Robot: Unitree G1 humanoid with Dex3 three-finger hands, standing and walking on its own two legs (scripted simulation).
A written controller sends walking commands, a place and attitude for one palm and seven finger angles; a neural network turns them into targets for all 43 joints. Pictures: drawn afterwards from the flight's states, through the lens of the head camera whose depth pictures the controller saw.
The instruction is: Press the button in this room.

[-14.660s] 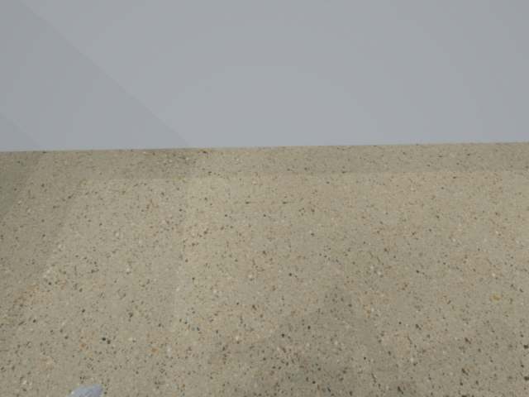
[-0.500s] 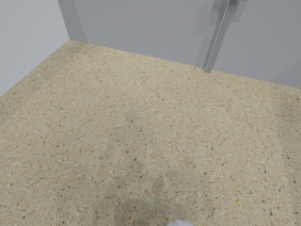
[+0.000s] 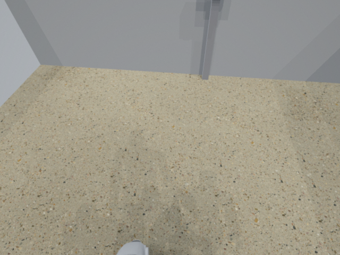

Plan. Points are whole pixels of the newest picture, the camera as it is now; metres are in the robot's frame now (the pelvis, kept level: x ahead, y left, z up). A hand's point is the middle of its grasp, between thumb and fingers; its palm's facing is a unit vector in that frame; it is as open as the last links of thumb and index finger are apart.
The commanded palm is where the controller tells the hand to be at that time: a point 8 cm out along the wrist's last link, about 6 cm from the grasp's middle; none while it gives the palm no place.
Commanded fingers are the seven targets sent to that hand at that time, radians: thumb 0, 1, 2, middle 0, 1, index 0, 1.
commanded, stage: turn or walk to find it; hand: left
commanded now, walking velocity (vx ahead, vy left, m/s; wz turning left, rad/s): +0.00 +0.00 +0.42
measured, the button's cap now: out of the picture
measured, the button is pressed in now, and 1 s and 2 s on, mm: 0 0 0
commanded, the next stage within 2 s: none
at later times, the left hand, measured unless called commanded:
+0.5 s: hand out of the picture +0.12 +0.21 -0.16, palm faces +0.21 -0.94 -0.28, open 7.4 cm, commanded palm none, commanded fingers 0.00 0.90 0.90 -0.20 -0.30 -0.20 -0.30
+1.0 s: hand out of the picture -0.06 +0.15 -0.19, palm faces +0.49 -0.84 -0.23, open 7.4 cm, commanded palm none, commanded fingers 0.00 0.90 0.90 -0.20 -0.30 -0.20 -0.30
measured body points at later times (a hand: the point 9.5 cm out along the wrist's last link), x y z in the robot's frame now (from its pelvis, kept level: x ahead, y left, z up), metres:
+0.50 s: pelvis +0.04 -0.01 -0.01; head +0.07 -0.03 +0.44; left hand +0.10 +0.26 -0.14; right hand +0.14 -0.24 -0.17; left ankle +0.10 +0.13 -0.74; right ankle +0.06 -0.14 -0.73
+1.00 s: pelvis +0.04 -0.03 -0.01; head +0.07 +0.00 +0.43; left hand -0.08 +0.19 -0.17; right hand +0.24 -0.21 -0.15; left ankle -0.04 +0.07 -0.74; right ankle +0.07 -0.13 -0.74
